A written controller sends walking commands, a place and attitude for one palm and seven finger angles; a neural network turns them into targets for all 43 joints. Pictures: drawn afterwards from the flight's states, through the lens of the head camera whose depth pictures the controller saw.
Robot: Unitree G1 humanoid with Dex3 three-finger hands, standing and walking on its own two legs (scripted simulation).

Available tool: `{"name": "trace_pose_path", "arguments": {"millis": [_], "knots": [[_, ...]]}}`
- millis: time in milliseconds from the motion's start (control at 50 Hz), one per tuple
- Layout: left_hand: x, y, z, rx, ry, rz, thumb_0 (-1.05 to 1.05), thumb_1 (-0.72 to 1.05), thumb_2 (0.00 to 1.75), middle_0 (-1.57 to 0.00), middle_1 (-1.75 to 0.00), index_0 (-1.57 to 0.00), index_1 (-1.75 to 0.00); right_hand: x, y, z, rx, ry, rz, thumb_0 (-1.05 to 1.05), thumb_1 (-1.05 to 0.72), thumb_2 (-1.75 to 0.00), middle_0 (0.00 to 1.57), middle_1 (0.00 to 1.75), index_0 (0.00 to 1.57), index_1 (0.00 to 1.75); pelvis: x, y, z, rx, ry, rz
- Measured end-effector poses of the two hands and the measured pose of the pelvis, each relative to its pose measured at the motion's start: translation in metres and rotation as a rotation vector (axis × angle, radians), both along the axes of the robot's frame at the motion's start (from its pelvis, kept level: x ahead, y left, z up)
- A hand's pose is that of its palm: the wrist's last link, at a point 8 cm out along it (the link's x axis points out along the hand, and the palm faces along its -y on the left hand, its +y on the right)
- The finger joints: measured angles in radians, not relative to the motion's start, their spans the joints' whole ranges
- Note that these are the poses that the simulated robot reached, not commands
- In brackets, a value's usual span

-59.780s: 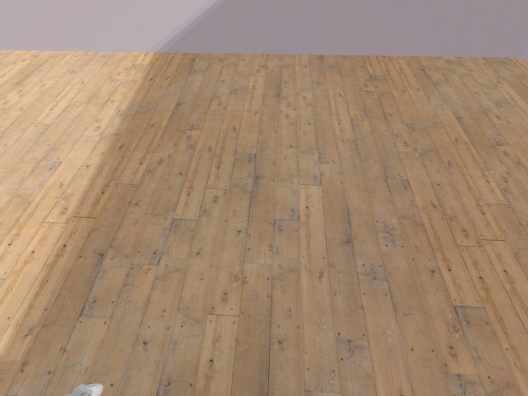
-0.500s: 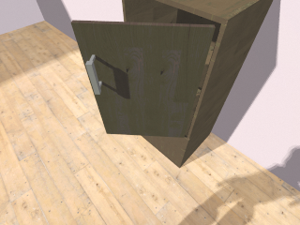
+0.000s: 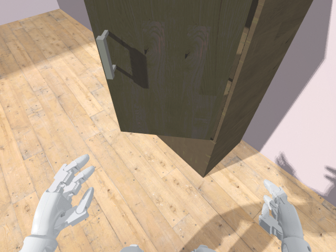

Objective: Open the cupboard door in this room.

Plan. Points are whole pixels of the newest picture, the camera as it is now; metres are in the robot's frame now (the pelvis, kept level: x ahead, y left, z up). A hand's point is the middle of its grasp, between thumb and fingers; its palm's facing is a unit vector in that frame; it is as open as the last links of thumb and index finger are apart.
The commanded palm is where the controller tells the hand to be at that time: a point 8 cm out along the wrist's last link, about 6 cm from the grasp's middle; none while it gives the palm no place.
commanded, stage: raise the hand with hooked fingers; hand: left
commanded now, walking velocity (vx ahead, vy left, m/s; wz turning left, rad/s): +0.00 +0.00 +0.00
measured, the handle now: (108, 55) +0.62 +0.23 +0.13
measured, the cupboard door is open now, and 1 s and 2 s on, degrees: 41 41 41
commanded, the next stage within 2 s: move the hooked fingers beside the handle in 1.76 s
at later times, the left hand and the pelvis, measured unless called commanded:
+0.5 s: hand (57, 189) +0.23 +0.25 +0.07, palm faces -0.02 -1.00 -0.06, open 11.1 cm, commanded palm +0.20 +0.30 +0.07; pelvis -0.01 +0.02 +0.01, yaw +0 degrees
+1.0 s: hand (32, 157) +0.27 +0.29 +0.12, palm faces +0.00 -1.00 -0.05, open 13.7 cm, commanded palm +0.25 +0.34 +0.12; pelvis +0.01 +0.03 +0.03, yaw +1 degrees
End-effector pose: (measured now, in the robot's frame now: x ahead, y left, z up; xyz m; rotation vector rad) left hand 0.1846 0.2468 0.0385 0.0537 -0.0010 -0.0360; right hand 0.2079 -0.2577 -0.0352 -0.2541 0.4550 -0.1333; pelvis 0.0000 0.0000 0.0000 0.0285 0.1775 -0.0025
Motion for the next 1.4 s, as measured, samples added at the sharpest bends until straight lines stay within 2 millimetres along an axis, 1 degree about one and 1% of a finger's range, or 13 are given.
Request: {"name": "trace_pose_path", "arguments": {"millis": [80,140,220,320,420,500,580,700,840,960,1120,1320,1400], "knots": [[-0.022,0.013,-0.023,-0.055,0.064,0.032,0.01,0.6,0.77,-0.22,-0.49,-0.22,-0.49,0.012,0.006,-0.001,-0.023,-0.053,0.03,0.01,-0.91,-0.9,0.2,0.3,0.2,0.3,-0.007,0.0,-0.016,-0.014,0.01,0.012],[-0.028,0.021,-0.019,-0.05,0.052,0.073,0.01,0.53,0.74,-0.22,-0.53,-0.23,-0.53,0.008,0.017,-0.009,-0.022,-0.029,0.048,0.01,-0.91,-0.9,0.2,0.3,0.2,0.3,-0.009,0.001,-0.019,-0.033,0.002,0.023],[-0.015,0.024,-0.002,-0.015,0.005,0.039,0.01,0.44,0.71,-0.23,-0.59,-0.23,-0.59,-0.013,0.036,-0.026,0.005,0.057,0.058,0.01,-0.9,-0.9,0.2,0.3,0.2,0.3,-0.013,0.004,-0.018,-0.053,-0.006,0.036],[0.01,0.031,0.011,-0.001,0.04,-0.021,0.01,0.32,0.66,-0.24,-0.67,-0.24,-0.67,-0.051,0.053,-0.041,0.063,0.168,0.019,0.01,-0.9,-0.9,0.2,0.3,0.21,0.3,-0.014,0.01,-0.009,-0.058,-0.012,0.031],[0.022,0.045,0.022,0.0,0.074,-0.003,0.01,0.21,0.61,-0.25,-0.74,-0.25,-0.74,-0.081,0.055,-0.042,0.081,0.229,-0.028,0.01,-0.9,-0.9,0.21,0.3,0.21,0.3,-0.011,0.018,0.001,-0.052,-0.014,0.017],[0.024,0.054,0.031,0.005,0.053,0.014,0.01,0.12,0.57,-0.25,-0.8,-0.25,-0.8,-0.091,0.049,-0.037,0.054,0.245,-0.043,0.01,-0.9,-0.9,0.21,0.3,0.21,0.3,-0.009,0.024,0.006,-0.05,-0.018,0.013],[0.027,0.063,0.034,0.002,0.043,0.018,0.01,0.02,0.53,-0.26,-0.86,-0.26,-0.86,-0.087,0.041,-0.029,0.013,0.236,-0.047,0.01,-0.9,-0.9,0.21,0.3,0.21,0.3,-0.006,0.028,0.009,-0.05,-0.025,0.013],[0.036,0.074,0.044,0.0,0.024,0.021,0.0,-0.12,0.47,-0.27,-0.95,-0.27,-0.95,-0.065,0.038,-0.011,-0.029,0.176,-0.033,0.01,-0.9,-0.9,0.2,0.3,0.21,0.3,-0.001,0.032,0.014,-0.056,-0.045,0.017],[0.05,0.087,0.06,-0.007,0.008,0.032,0.0,-0.28,0.4,-0.28,-1.06,-0.28,-1.06,-0.037,0.052,0.005,-0.019,0.11,0.004,0.01,-0.9,-0.9,0.2,0.3,0.21,0.3,0.005,0.035,0.021,-0.059,-0.066,0.02],[0.061,0.097,0.075,-0.008,0.006,0.037,0.0,-0.41,0.34,-0.29,-1.14,-0.29,-1.14,-0.026,0.065,0.009,0.008,0.101,0.036,0.01,-0.9,-0.9,0.2,0.3,0.21,0.3,0.009,0.034,0.026,-0.059,-0.082,0.022],[0.076,0.107,0.094,-0.011,0.002,0.039,-0.01,-0.48,0.31,-0.29,-1.19,-0.3,-1.19,-0.031,0.065,0.004,0.025,0.147,0.035,0.01,-0.9,-0.9,0.21,0.3,0.21,0.3,0.011,0.031,0.032,-0.054,-0.095,0.021],[0.098,0.11,0.113,-0.01,-0.008,0.029,-0.01,-0.5,0.3,-0.3,-1.2,-0.3,-1.2,-0.051,0.042,0.002,0.006,0.207,-0.023,0.01,-0.9,-0.9,0.21,0.3,0.21,0.3,0.012,0.025,0.037,-0.047,-0.105,0.013],[0.102,0.106,0.113,-0.022,0.003,0.019,-0.01,-0.5,0.3,-0.3,-1.2,-0.3,-1.2,-0.057,0.034,0.003,0.005,0.215,-0.042,0.01,-0.9,-0.9,0.2,0.3,0.21,0.3,0.013,0.023,0.039,-0.043,-0.103,0.007]]}}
